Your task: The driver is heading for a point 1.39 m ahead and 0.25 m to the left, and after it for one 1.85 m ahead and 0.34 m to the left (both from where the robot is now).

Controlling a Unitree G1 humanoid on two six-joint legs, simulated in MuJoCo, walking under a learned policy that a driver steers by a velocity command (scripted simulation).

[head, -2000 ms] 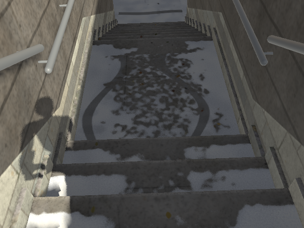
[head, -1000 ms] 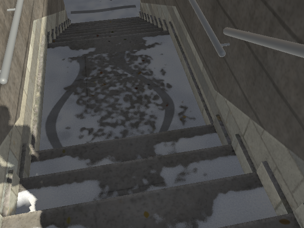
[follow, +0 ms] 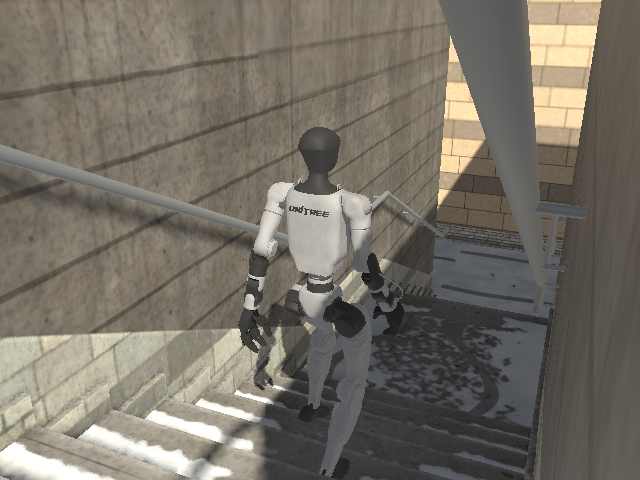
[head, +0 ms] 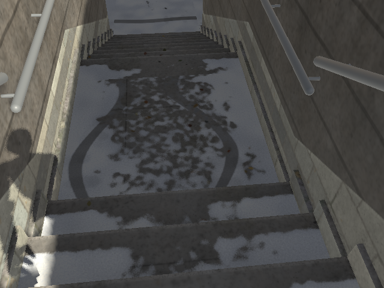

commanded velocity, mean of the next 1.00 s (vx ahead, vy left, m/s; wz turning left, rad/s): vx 0.48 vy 0.00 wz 0.00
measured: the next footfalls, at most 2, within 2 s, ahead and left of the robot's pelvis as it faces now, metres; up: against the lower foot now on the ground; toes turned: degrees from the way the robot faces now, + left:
left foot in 0.14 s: +0.21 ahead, +0.13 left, -0.17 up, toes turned +3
right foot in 0.74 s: +0.56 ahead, -0.10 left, -0.34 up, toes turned -5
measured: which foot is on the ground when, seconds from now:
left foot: up 0.00-0.12, down 0.14-0.72, up 0.74-1.00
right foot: down 0.00-0.16, up 0.18-0.72, down 0.74-1.00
